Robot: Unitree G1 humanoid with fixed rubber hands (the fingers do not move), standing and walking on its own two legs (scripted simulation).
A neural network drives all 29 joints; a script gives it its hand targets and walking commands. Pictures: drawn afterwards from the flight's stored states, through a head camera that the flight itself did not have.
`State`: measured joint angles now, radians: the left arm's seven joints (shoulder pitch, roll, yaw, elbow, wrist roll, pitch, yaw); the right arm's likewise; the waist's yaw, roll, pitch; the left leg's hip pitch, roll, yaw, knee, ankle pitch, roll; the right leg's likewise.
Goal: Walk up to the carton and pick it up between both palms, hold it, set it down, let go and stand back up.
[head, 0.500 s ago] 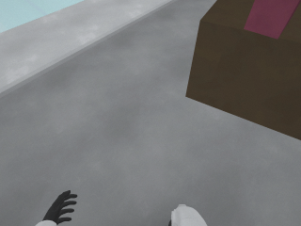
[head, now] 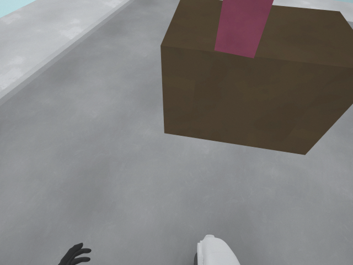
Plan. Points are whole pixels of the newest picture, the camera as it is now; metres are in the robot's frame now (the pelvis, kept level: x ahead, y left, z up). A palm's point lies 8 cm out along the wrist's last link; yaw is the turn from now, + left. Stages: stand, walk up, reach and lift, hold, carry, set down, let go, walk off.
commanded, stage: walk up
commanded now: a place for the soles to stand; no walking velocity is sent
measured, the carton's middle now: (244, 15) +1.05 -0.32 +0.06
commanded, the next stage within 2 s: none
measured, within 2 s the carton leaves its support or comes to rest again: neither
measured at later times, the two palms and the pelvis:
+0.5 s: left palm (89, 199) +0.30 +0.24 -0.13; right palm (276, 206) +0.26 -0.27 -0.10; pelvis +0.20 -0.01 -0.01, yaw -10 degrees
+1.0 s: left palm (118, 139) +0.49 +0.19 -0.10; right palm (279, 159) +0.40 -0.33 -0.10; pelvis +0.37 -0.06 -0.01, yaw -13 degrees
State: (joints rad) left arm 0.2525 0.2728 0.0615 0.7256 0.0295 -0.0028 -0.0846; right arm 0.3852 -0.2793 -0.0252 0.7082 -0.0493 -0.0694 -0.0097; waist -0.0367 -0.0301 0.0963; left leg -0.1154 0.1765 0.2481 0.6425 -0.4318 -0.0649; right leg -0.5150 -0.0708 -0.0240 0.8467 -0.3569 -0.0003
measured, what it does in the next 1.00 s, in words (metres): walks ahead: right foot, then left foot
